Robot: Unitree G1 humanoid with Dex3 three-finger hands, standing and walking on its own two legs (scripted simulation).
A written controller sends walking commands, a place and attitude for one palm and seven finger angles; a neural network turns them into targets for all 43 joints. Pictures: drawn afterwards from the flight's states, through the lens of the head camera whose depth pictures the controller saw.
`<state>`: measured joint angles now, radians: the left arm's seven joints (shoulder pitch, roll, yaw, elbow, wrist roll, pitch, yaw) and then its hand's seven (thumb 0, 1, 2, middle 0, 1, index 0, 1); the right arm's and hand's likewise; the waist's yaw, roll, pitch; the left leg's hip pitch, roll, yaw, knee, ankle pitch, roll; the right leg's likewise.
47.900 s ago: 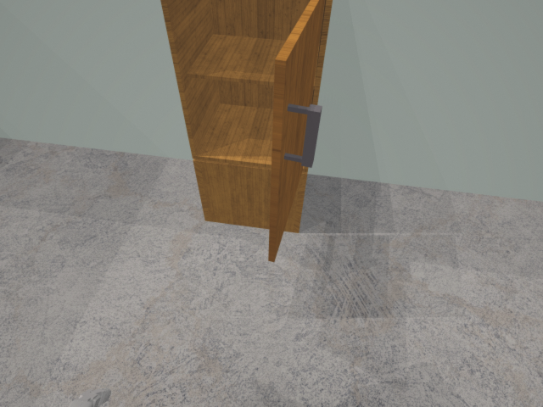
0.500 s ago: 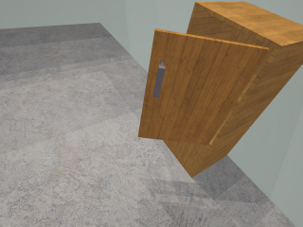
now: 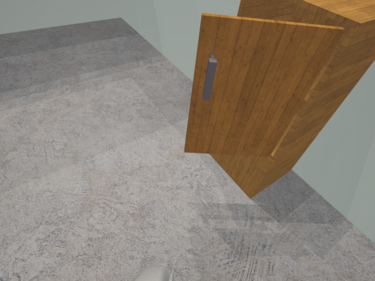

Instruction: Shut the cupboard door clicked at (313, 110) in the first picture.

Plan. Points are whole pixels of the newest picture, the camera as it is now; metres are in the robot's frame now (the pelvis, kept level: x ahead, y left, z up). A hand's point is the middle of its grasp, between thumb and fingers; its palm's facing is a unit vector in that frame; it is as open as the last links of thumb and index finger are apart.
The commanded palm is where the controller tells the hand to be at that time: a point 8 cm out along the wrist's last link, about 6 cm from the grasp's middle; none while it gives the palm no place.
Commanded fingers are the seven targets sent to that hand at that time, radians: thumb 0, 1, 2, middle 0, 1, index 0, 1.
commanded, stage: come to a stop and stand still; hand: left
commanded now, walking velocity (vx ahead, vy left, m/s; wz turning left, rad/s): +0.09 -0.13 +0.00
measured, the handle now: (208, 76) +0.68 -0.04 +0.08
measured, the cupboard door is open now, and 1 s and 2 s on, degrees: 56 56 56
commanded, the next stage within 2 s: look again from close up in 0.38 s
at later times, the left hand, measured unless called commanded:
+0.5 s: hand out of the picture +0.02 +0.19 -0.15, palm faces +0.01 -0.98 -0.19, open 7.4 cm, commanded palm none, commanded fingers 0.00 0.90 0.90 -0.20 -0.30 -0.20 -0.30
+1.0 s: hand out of the picture -0.01 +0.12 -0.16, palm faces +0.04 -0.99 -0.12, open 7.4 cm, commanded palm none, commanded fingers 0.00 0.90 0.90 -0.20 -0.30 -0.20 -0.30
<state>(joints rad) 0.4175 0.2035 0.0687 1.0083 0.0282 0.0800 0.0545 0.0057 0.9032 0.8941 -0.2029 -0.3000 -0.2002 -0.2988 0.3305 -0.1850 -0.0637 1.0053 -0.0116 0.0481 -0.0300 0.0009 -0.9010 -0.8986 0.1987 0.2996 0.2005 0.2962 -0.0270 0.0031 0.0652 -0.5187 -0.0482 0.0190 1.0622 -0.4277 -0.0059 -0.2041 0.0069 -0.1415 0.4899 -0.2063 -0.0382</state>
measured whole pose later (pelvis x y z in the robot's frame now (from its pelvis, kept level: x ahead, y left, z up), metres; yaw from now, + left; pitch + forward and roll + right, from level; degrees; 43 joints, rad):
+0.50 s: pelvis -0.02 +0.01 +0.02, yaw +0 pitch +1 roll -1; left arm 0.30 0.18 0.05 0.95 0.02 0.04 0.01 0.01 0.91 0.89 -0.20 -0.30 -0.20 -0.30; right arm 0.35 -0.14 -0.03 1.02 -0.04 0.00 -0.03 0.01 -0.92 -0.90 0.20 0.30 0.20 0.30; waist -0.05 -0.01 -0.02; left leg -0.31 -0.01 0.04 0.39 -0.09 0.04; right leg -0.23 -0.01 -0.05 0.54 -0.39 -0.02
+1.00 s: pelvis +0.02 -0.02 +0.02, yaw +0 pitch -1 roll +1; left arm 0.34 0.09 -0.03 1.11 0.01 -0.02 0.04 0.02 0.91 0.89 -0.20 -0.30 -0.20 -0.30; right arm 0.23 -0.15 0.00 1.14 0.00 -0.02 -0.05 0.01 -0.95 -0.90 0.20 0.30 0.20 0.30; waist 0.01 -0.02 0.03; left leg -0.18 0.01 0.05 0.42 -0.22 0.00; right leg -0.08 0.01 -0.04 0.40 -0.31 -0.03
